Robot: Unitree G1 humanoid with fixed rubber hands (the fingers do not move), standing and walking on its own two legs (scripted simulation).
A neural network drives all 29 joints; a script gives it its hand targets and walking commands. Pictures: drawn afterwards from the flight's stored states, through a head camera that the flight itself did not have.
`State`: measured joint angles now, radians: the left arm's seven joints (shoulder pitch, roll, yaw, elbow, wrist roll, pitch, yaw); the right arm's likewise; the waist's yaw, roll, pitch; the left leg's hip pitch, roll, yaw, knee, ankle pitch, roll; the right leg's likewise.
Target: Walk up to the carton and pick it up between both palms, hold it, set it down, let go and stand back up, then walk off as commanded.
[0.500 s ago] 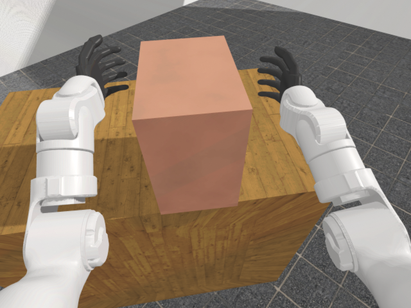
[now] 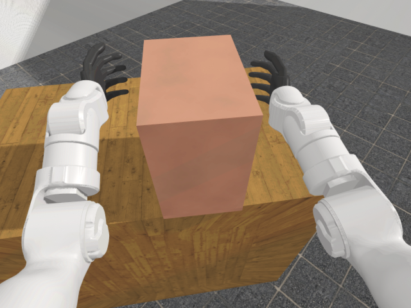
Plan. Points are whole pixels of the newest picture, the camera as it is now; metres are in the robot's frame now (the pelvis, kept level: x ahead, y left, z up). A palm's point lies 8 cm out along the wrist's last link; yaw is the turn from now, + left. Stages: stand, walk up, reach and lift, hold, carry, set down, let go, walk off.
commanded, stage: reach and lift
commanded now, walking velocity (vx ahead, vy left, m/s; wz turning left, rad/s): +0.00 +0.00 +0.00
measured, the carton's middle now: (195, 130) +0.44 +0.04 +0.11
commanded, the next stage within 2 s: none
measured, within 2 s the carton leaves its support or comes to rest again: neither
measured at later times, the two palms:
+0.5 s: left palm (104, 117) +0.45 +0.21 +0.15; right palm (267, 121) +0.44 -0.11 +0.13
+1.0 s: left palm (120, 122) +0.45 +0.19 +0.14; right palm (260, 122) +0.44 -0.09 +0.13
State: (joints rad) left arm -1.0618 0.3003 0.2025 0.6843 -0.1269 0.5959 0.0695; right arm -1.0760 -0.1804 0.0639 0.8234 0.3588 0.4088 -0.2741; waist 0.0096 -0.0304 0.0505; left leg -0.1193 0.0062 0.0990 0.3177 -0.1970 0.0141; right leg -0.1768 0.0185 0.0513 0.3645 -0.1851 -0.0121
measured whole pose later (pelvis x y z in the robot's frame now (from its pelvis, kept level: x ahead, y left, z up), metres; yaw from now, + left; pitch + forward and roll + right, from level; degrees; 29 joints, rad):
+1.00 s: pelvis +0.01 +0.01 +0.00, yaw +0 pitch +2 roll +0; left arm -0.95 0.18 0.17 0.90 -0.11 0.23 0.11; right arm -0.96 -0.07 0.03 0.95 0.33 0.16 -0.25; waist 0.01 -0.01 0.03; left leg -0.17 0.02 0.10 0.38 -0.24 0.01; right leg -0.20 0.03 0.05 0.36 -0.19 -0.01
